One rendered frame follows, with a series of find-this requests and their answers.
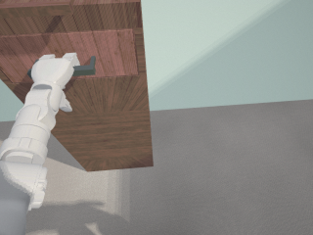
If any handle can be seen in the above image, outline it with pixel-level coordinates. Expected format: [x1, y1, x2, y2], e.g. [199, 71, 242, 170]
[0, 0, 74, 19]
[27, 56, 96, 79]

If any robot left upper arm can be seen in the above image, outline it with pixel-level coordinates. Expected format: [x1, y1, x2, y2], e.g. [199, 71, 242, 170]
[0, 161, 48, 235]

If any robot left hand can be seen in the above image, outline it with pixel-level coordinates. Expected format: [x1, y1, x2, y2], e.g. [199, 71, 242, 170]
[31, 52, 80, 113]

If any drawer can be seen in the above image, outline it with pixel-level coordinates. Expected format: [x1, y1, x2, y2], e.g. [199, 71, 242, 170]
[0, 27, 138, 83]

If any robot left forearm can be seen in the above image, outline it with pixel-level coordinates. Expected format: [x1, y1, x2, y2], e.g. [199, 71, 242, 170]
[0, 80, 63, 165]

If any cabinet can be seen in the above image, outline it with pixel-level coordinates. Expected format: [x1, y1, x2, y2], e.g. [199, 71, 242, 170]
[0, 0, 154, 172]

